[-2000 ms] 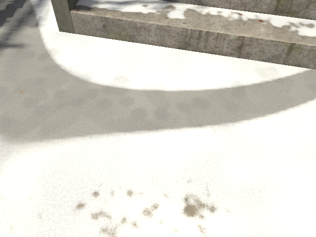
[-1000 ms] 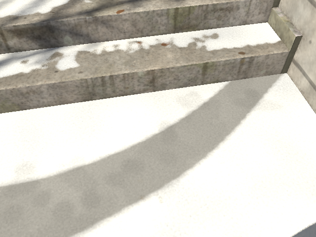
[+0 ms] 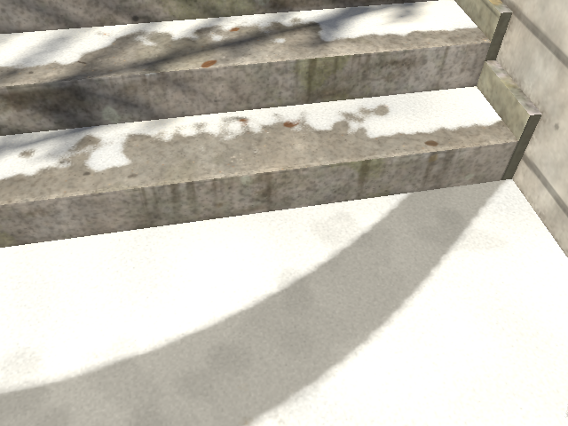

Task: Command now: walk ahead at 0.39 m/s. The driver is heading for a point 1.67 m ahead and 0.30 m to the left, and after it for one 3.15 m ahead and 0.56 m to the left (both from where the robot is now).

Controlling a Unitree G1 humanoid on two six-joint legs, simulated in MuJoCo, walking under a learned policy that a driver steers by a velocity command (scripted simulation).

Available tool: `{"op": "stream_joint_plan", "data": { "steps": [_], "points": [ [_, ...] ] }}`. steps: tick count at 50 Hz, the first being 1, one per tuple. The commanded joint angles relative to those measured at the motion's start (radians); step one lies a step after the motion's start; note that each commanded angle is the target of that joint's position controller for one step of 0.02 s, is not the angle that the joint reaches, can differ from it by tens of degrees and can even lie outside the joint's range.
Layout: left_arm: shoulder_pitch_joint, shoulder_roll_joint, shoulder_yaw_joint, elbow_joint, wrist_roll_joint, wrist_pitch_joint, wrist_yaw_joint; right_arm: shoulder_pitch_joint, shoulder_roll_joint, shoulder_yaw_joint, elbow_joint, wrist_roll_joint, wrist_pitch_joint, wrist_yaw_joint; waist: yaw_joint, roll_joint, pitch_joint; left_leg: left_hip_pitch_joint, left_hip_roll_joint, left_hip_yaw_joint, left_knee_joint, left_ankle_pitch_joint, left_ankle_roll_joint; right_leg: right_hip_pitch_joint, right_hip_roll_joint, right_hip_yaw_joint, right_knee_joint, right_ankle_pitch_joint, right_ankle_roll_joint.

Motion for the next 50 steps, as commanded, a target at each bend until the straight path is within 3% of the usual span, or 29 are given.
{"op": "stream_joint_plan", "data": {
  "steps": [1,4,7,9,12,14,15,16,17,18,19,20,21,22,24,26,29,34,40,41,42,43,44,45,46,47,48,49,50],
  "points": [
    [-0.177,0.077,0.014,-0.131,-0.007,-0.046,-0.015,0.133,-0.110,-0.006,-0.004,-0.007,-0.003,0.002,-0.045,0.079,0.101,0.375,0.348,-0.449,-0.298,0.316,0.209,-0.616,-0.088,0.013,0.211,0.076,-0.038],
    [-0.218,0.048,0.013,-0.146,0.014,-0.033,-0.034,0.126,-0.081,0.013,-0.015,-0.010,0.024,-0.015,-0.028,0.106,0.101,0.257,0.261,-0.259,-0.365,0.410,0.153,-0.496,-0.117,-0.051,0.031,0.219,-0.009],
    [-0.347,0.000,-0.012,-0.192,0.016,-0.025,-0.041,0.106,-0.133,0.009,-0.039,-0.013,0.033,-0.039,-0.040,0.107,0.132,0.078,0.202,-0.138,-0.425,0.390,0.137,-0.316,-0.076,-0.107,-0.255,0.376,0.024],
    [-0.395,0.022,-0.011,-0.211,0.011,-0.021,-0.044,0.141,-0.171,-0.001,-0.034,-0.004,0.028,-0.044,-0.045,0.132,0.135,0.042,0.219,-0.129,-0.462,0.359,0.136,-0.210,-0.051,-0.116,-0.366,0.448,0.023],
    [-0.418,0.071,0.001,-0.225,0.006,-0.017,-0.048,0.154,-0.171,-0.010,-0.026,0.012,0.026,-0.043,-0.019,0.126,0.150,0.133,0.270,-0.119,-0.435,0.428,0.118,-0.188,-0.051,-0.084,-0.454,0.472,-0.015],
    [-0.342,0.112,0.021,-0.206,0.011,-0.018,-0.048,0.141,-0.183,-0.018,-0.032,0.005,0.036,-0.041,0.040,0.132,0.078,0.204,0.277,-0.088,-0.300,0.733,0.090,-0.075,-0.018,-0.100,-0.460,0.426,-0.052],
    [-0.220,0.141,0.041,-0.169,0.011,-0.016,-0.044,0.132,-0.180,-0.018,-0.038,-0.002,0.045,-0.039,0.105,0.133,-0.003,0.194,0.250,-0.057,-0.144,0.883,0.070,0.080,0.011,-0.121,-0.452,0.397,-0.078],
    [-0.051,0.176,0.061,-0.118,0.006,-0.010,-0.037,0.127,-0.164,-0.011,-0.050,-0.012,0.053,-0.039,0.182,0.121,-0.101,0.088,0.204,-0.029,0.074,0.866,0.041,0.311,-0.004,-0.102,-0.445,0.375,-0.108],
    [0.083,0.265,0.081,-0.089,0.029,-0.007,-0.031,0.209,-0.067,0.017,-0.076,-0.025,0.048,-0.032,0.170,-0.080,-0.253,-0.247,0.091,0.011,0.459,0.508,-0.003,0.676,-0.250,0.254,-0.467,0.217,-0.218],
    [0.122,0.258,0.069,-0.071,0.029,-0.007,-0.043,0.271,0.011,0.041,-0.067,-0.012,0.023,-0.025,0.141,-0.264,-0.381,-0.422,-0.039,-0.096,0.706,-0.182,-0.016,0.759,-0.406,0.697,-0.698,-0.042,-0.307],
    [0.049,0.178,0.044,-0.072,0.022,-0.015,-0.045,0.157,-0.108,0.008,-0.095,0.021,0.002,-0.018,0.138,-0.181,-0.219,-0.522,0.023,-0.148,0.811,-0.156,0.008,0.626,-0.369,0.671,-0.767,-0.118,-0.252],
    [-0.056,0.151,0.033,-0.087,0.020,-0.021,-0.046,0.059,-0.150,-0.003,-0.133,0.035,-0.010,-0.018,0.110,-0.121,-0.076,-0.553,0.075,-0.112,0.797,-0.053,0.028,0.460,-0.342,0.520,-0.787,-0.034,-0.218],
    [-0.129,0.133,0.026,-0.096,0.030,-0.027,-0.050,0.020,-0.146,-0.006,-0.140,0.023,-0.013,-0.026,0.079,-0.041,-0.026,-0.503,0.122,-0.098,0.749,0.041,0.031,0.318,-0.306,0.399,-0.807,0.108,-0.205],
    [-0.173,0.110,0.020,-0.099,0.041,-0.033,-0.055,0.032,-0.127,-0.011,-0.137,0.010,-0.005,-0.031,0.039,-0.039,-0.003,-0.442,0.156,-0.099,0.697,0.097,0.028,0.219,-0.264,0.300,-0.828,0.213,-0.193],
    [-0.190,0.082,0.013,-0.083,0.043,-0.040,-0.058,0.075,-0.084,-0.010,-0.128,0.006,0.021,-0.032,-0.003,-0.064,-0.004,-0.363,0.179,-0.098,0.636,0.128,0.019,0.133,-0.222,0.203,-0.874,0.267,-0.196],
    [-0.157,0.100,0.015,-0.058,0.040,-0.045,-0.051,0.036,-0.083,-0.014,-0.147,0.001,0.039,-0.036,-0.008,-0.051,0.030,-0.398,0.187,-0.083,0.571,0.164,-0.001,0.094,-0.216,0.150,-0.910,0.303,-0.213],
    [-0.089,0.136,0.022,-0.027,0.041,-0.041,-0.029,-0.095,-0.095,-0.020,-0.198,-0.014,0.040,-0.036,0.019,-0.017,0.072,-0.523,0.194,-0.083,0.404,0.313,-0.033,0.136,-0.225,0.124,-0.937,0.340,-0.222],
    [-0.027,0.158,0.022,0.010,0.037,-0.036,-0.008,-0.242,-0.066,-0.006,-0.243,-0.001,0.029,-0.012,0.072,-0.016,0.084,-0.483,0.146,-0.034,0.145,0.530,-0.032,0.193,-0.203,-0.031,-0.948,0.402,-0.173],
    [0.024,0.169,0.030,0.051,0.033,-0.005,-0.003,-0.360,-0.076,0.002,-0.330,0.008,0.027,0.026,0.101,-0.007,0.111,-0.552,0.113,-0.026,0.032,0.397,0.021,0.441,-0.277,-0.110,-0.857,0.532,-0.143],
    [0.056,0.134,0.017,0.069,0.091,-0.012,0.001,-0.334,-0.064,0.008,-0.329,-0.078,0.047,0.040,0.080,-0.022,0.127,-0.460,0.085,0.056,0.002,0.347,0.038,0.421,-0.255,-0.161,-0.831,0.597,-0.121],
    [0.066,0.147,0.021,0.073,0.091,-0.016,0.001,-0.308,-0.074,-0.001,-0.327,-0.082,0.056,0.043,0.078,-0.055,0.111,-0.375,0.046,0.093,0.012,0.276,0.060,0.411,-0.251,-0.174,-0.757,0.778,-0.111],
    [0.059,0.175,0.026,0.072,0.089,-0.013,0.002,-0.230,-0.099,-0.012,-0.314,-0.079,0.057,0.039,0.036,-0.072,0.063,-0.278,0.004,0.107,0.010,0.193,0.086,0.423,-0.251,-0.194,-0.608,0.976,-0.100],
    [0.055,0.185,0.027,0.067,0.088,-0.006,0.004,-0.064,-0.131,-0.029,-0.268,-0.080,0.051,0.032,-0.032,-0.056,-0.029,-0.105,-0.045,0.115,-0.031,0.175,0.118,0.395,-0.228,-0.233,-0.380,1.059,-0.081],
    [0.063,0.165,0.017,0.035,0.085,-0.005,0.005,0.130,-0.203,-0.056,-0.224,-0.087,0.046,0.016,-0.101,0.014,-0.169,0.173,0.078,-0.060,-0.025,0.151,0.175,0.214,-0.210,-0.249,-0.079,0.851,-0.053],
    [0.120,0.068,-0.005,-0.028,0.048,-0.016,-0.021,0.166,-0.335,-0.093,-0.224,-0.073,0.053,0.002,-0.054,0.313,-0.318,0.509,0.370,-0.625,-0.123,0.117,0.351,-0.217,-0.007,-0.237,0.317,0.133,0.008],
    [-0.001,0.156,0.015,-0.029,0.064,-0.026,-0.024,0.156,-0.292,-0.086,-0.221,-0.036,0.063,0.001,-0.081,0.175,-0.328,0.526,0.358,-0.758,-0.234,0.171,0.331,-0.344,0.014,-0.032,0.398,-0.020,-0.003],
    [-0.084,0.148,0.010,-0.062,0.055,-0.037,-0.031,0.090,-0.272,-0.082,-0.220,-0.032,0.065,-0.003,-0.064,0.120,-0.189,0.423,0.327,-0.572,-0.222,0.245,0.303,-0.400,-0.048,-0.012,0.381,0.075,-0.019],
    [-0.097,0.126,0.001,-0.061,0.055,-0.044,-0.030,0.044,-0.208,-0.068,-0.223,-0.031,0.065,-0.003,-0.036,0.033,-0.109,0.291,0.296,-0.475,-0.240,0.344,0.275,-0.361,-0.090,-0.015,0.287,0.148,-0.023],
    [-0.105,0.122,0.001,-0.059,0.065,-0.036,-0.027,0.011,-0.173,-0.058,-0.225,-0.026,0.064,-0.006,-0.004,0.013,-0.049,0.178,0.255,-0.409,-0.263,0.421,0.251,-0.306,-0.113,-0.015,0.215,0.158,-0.016]
  ]
}}
Velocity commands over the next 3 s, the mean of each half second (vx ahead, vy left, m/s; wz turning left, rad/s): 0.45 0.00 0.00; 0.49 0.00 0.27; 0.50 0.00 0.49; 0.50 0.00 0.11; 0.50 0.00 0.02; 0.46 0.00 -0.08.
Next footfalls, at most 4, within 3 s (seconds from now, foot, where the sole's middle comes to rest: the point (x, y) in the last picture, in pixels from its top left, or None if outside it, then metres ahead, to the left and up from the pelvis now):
0.32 right None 0.34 -0.15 -0.77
0.88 left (245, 380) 0.64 0.09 -0.77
1.40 right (284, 277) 0.95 -0.01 -0.77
1.84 left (203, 269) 0.98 0.22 -0.77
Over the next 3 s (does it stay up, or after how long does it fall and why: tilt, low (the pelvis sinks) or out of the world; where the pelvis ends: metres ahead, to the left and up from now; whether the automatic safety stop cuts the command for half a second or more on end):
stays up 1.47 0.32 0.25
